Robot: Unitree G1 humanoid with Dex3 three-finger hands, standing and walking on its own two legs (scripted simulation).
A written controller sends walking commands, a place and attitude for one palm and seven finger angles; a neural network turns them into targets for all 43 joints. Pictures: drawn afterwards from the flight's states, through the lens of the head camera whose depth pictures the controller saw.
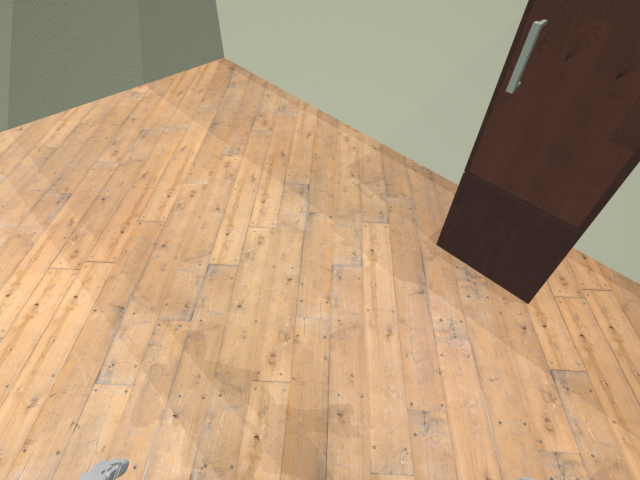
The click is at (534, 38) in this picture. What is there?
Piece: cupboard door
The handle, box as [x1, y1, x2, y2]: [506, 19, 547, 93]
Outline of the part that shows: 547,20 543,19 539,22 533,22 506,91 511,93 520,84 520,82 518,81 541,27 545,24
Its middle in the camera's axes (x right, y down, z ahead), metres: +0.54 -0.47 +1.01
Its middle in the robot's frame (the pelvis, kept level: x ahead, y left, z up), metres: +1.11 -0.48 +0.07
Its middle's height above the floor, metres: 0.83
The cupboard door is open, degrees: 0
